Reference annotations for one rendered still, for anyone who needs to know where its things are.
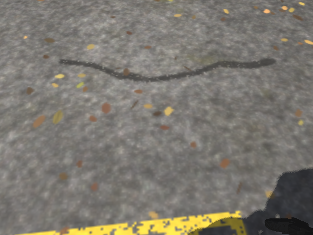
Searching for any right robot hand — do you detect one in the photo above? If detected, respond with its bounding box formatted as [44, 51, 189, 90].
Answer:
[264, 217, 313, 235]

